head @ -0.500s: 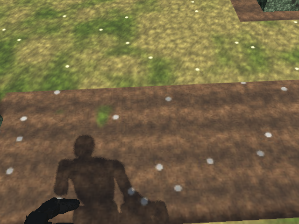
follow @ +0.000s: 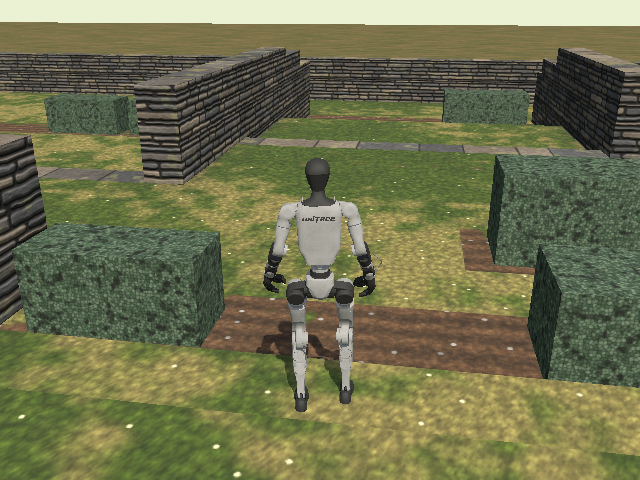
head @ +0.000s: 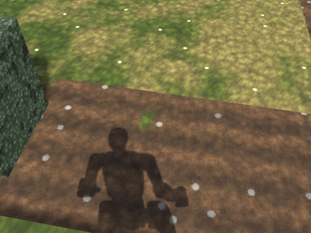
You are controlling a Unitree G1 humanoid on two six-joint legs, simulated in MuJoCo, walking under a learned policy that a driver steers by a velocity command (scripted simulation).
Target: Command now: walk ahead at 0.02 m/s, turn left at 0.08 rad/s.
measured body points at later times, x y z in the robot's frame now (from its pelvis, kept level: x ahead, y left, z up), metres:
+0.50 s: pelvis +0.03 +0.00 +0.00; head +0.05 +0.00 +0.45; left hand +0.19 +0.26 -0.11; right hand +0.13 -0.28 -0.12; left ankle +0.00 +0.10 -0.74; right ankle +0.07 -0.14 -0.74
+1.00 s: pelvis +0.04 +0.00 +0.00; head +0.06 +0.00 +0.45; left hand +0.18 +0.27 -0.12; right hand +0.10 -0.28 -0.13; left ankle +0.00 +0.10 -0.74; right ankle +0.07 -0.14 -0.74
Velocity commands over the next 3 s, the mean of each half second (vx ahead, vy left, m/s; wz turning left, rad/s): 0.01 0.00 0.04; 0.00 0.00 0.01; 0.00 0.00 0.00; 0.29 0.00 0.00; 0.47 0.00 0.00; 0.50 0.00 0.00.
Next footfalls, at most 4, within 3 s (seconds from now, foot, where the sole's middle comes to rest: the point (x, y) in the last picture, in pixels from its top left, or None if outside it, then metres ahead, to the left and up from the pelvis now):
2.18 left None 0.40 0.06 -0.77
2.60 right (189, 199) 0.70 -0.16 -0.93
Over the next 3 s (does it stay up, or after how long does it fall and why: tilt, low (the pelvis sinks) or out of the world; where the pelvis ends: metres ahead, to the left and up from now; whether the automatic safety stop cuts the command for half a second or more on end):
stays up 0.77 -0.04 -0.16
